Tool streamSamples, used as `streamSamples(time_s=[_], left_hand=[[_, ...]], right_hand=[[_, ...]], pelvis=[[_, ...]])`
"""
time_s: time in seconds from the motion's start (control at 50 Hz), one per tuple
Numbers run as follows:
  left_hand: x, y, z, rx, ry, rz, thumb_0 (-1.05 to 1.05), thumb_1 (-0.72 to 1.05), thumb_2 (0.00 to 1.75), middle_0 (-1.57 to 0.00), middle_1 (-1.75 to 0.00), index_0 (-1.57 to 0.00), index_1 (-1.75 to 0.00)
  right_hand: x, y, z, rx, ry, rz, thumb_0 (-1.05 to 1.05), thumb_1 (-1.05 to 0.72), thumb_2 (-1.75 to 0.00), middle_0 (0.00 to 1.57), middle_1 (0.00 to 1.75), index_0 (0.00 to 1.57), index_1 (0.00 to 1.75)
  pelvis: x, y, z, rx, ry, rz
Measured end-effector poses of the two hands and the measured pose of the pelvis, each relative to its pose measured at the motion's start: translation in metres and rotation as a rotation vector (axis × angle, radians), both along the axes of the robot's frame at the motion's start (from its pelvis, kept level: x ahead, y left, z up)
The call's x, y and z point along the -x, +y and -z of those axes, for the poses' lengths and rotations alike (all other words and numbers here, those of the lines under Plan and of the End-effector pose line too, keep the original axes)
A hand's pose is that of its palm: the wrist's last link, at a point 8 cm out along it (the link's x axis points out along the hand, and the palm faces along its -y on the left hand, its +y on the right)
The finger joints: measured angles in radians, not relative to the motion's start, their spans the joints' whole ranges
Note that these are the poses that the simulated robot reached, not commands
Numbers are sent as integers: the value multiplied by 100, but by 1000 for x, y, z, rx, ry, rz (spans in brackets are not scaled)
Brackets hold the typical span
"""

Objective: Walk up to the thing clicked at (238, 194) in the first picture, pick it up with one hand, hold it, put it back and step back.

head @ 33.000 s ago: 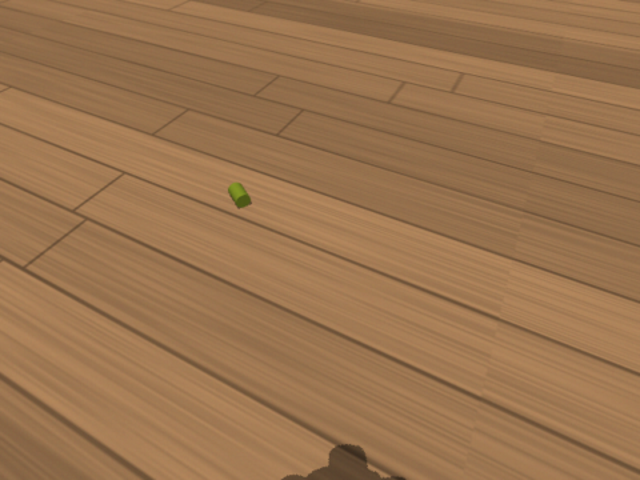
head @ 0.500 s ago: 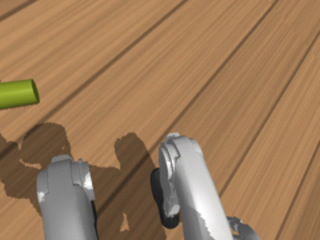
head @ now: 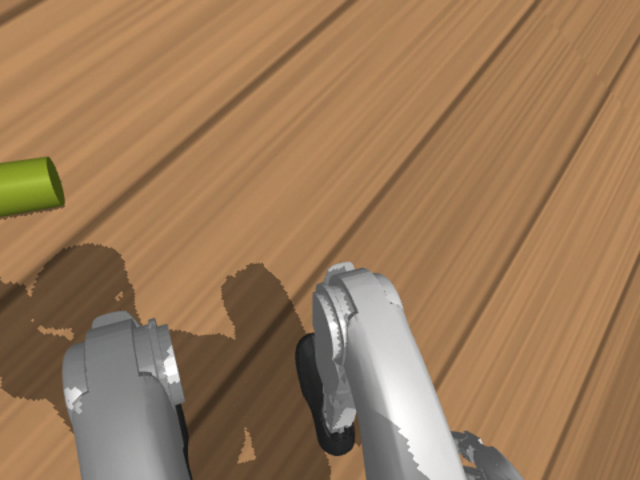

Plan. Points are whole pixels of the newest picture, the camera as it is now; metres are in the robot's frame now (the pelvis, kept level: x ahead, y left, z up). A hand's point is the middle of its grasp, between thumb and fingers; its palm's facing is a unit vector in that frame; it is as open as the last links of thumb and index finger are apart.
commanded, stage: rise first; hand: left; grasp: from above
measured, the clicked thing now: (14, 188) +0.51 +0.31 -0.29
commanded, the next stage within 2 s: approach in 0.56 s
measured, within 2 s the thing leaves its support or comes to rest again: neither
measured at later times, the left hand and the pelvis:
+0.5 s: hand out of the picture +0.46 +0.35 -0.16, palm faces -0.45 -0.09 -0.89, open 13.8 cm; pelvis +0.00 +0.00 +0.00, yaw +0 degrees
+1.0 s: hand out of the picture +0.50 +0.30 -0.17, palm faces -0.42 -0.07 -0.90, open 14.1 cm; pelvis +0.00 +0.00 +0.00, yaw +0 degrees
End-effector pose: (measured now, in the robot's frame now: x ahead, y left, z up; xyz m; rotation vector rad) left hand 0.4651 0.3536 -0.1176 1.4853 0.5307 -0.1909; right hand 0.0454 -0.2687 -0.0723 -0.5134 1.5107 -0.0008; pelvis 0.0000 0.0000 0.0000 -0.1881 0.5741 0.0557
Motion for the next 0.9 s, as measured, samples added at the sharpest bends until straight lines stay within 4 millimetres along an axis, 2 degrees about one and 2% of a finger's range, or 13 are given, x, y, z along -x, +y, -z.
streamSamples(time_s=[0.48,0.74,0.82,0.9], left_hand=[[2,1,-11,-5,10,10,0,-49,98,-16,-95,-14,-95],[-5,-2,-13,-11,-10,15,0,-49,98,-16,-95,-14,-96],[-9,-9,-16,-18,-7,33,0,-51,99,-14,-97,-12,-98],[-20,-25,-15,-7,-2,62,0,-53,101,-12,-99,-11,-100]], right_hand=[[-2,2,0,-7,-16,5,0,-91,-90,20,30,20,29],[2,1,-2,1,-18,10,0,-91,-90,20,30,20,29],[5,2,-3,-3,-13,16,0,-91,-90,20,30,20,29],[8,4,-5,-2,-15,16,0,-91,-89,20,30,20,29]], pelvis=[[2,1,-2,0,2,-4],[3,1,-1,1,0,-4],[3,1,-2,-3,7,-7],[3,1,-3,-4,9,-6]])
